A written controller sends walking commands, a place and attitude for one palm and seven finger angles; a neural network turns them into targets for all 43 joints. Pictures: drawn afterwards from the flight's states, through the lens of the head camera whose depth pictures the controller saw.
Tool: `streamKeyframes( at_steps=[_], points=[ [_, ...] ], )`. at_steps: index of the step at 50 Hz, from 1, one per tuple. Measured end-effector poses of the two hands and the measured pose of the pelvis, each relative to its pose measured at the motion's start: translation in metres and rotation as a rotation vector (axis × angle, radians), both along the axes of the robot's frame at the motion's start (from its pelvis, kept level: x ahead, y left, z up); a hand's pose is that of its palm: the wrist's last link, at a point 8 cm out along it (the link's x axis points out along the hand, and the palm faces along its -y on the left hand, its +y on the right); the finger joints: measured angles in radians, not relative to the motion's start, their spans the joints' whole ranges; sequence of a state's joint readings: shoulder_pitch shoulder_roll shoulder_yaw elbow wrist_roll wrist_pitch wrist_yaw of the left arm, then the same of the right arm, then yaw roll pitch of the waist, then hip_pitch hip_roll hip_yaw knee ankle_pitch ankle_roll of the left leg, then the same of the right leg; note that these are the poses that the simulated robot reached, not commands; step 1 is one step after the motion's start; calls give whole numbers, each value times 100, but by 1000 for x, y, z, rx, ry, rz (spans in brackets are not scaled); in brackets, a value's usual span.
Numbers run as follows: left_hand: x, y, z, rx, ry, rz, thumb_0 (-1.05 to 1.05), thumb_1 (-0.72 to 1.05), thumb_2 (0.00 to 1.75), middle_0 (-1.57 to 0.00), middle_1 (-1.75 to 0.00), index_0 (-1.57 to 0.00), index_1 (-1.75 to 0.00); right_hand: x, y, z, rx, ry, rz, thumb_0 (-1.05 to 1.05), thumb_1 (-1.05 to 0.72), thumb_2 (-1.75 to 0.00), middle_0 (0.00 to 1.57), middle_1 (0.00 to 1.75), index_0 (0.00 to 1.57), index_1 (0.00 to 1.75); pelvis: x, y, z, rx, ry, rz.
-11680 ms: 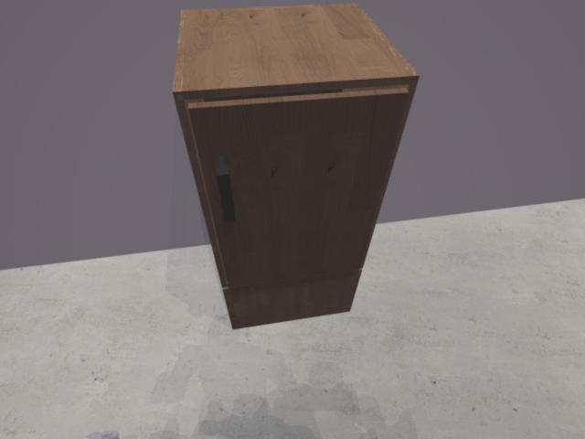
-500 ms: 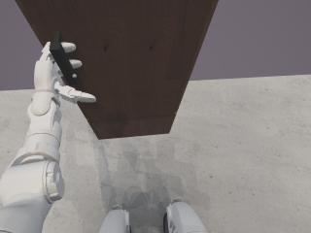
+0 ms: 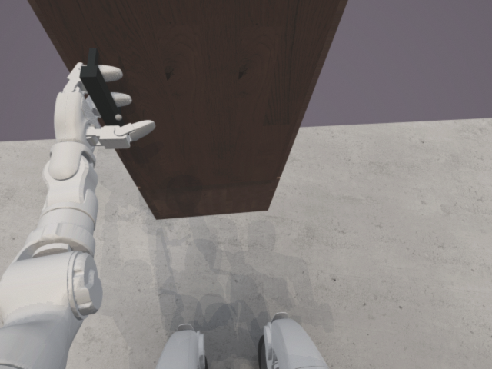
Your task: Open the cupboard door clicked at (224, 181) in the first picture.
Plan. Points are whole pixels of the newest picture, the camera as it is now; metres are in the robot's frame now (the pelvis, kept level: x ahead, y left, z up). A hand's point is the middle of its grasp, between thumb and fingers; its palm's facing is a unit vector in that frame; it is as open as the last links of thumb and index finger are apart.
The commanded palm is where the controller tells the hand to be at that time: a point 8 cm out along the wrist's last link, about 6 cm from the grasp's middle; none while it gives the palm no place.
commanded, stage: close the thumb around the handle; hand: left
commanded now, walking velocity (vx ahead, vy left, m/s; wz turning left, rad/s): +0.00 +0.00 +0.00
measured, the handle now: (105, 93) +0.55 +0.20 +0.06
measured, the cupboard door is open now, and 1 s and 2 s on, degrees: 1 21 41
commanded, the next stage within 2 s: pull the door open along its arc in 0.36 s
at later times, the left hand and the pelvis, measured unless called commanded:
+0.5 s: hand (118, 118) +0.50 +0.17 +0.06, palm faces +0.04 -1.00 -0.02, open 5.8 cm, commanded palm +0.46 +0.22 +0.06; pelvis +0.00 +0.00 +0.00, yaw +0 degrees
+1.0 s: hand (144, 183) +0.38 +0.12 +0.07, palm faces +0.23 -0.97 +0.06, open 6.0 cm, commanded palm +0.32 +0.16 +0.06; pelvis +0.02 +0.00 +0.02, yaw +0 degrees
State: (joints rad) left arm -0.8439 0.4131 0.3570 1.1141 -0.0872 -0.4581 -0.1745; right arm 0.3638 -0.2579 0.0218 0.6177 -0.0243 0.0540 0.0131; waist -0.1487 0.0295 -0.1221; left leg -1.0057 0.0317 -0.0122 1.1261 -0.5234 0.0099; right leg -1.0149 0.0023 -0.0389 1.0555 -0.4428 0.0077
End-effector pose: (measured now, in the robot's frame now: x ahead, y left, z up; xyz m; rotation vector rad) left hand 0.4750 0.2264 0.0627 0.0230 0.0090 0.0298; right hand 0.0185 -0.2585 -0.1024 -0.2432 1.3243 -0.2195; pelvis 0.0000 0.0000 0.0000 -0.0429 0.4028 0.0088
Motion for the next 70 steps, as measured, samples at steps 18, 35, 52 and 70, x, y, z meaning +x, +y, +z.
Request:
streamKeyframes(
  at_steps=[18, 35, 52, 70],
  points=[
    [-1, 0, 0, -7, 0, 6, 1, 73, 82, -38, -134, -36, -134, -2, 3, 0, 4, 2, -7, 0, -91, -90, 20, 30, 20, 30, 0, 2, 0, -1, -1, -2],
    [-19, -3, -1, -11, -9, -6, 1, 73, 77, -37, -135, -35, -135, 9, 4, 6, 23, -34, -29, 0, -91, -90, 20, 30, 20, 30, 7, 2, 7, 6, -17, -20],
    [-144, -67, -1, -82, -32, 257, 2, 69, 76, -33, -135, -36, -132, 127, 26, 21, 111, -333, 159, 0, -91, -90, 20, 30, 20, 30, 19, 0, 19, 23, -94, -2],
    [-230, -146, 10, 6, 70, 246, 1, 65, 71, -33, -131, -39, -135, 206, 44, 50, 209, -599, 275, 1, -91, -90, 20, 30, 20, 30, 26, -34, 23, 46, -173, 33]
  ],
)
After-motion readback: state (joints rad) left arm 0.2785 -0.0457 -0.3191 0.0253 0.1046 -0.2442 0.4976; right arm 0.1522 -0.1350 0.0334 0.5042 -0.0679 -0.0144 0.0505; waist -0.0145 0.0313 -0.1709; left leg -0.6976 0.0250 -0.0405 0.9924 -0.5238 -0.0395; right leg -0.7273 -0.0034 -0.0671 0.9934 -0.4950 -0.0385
